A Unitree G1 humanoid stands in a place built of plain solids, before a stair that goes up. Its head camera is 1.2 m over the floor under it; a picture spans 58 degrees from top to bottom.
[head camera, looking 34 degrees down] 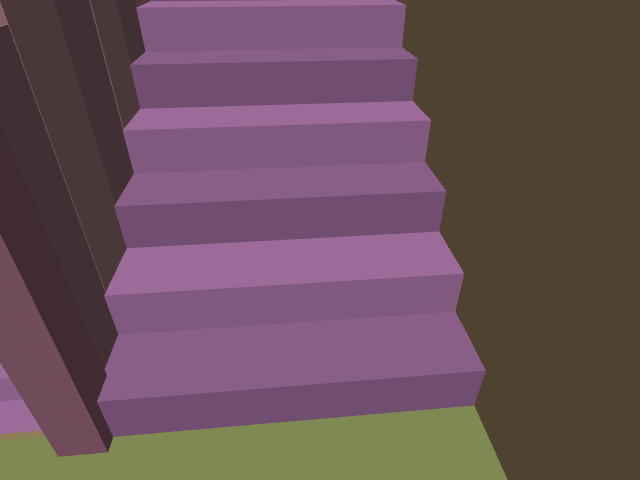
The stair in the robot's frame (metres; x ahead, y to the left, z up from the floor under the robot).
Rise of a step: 0.17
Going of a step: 0.25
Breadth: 1.12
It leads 6 degrees to the left of straight ahead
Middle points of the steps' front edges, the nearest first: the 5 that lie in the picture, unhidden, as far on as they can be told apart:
0.79 0.07 0.17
1.04 0.09 0.34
1.29 0.12 0.50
1.53 0.14 0.67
1.78 0.16 0.84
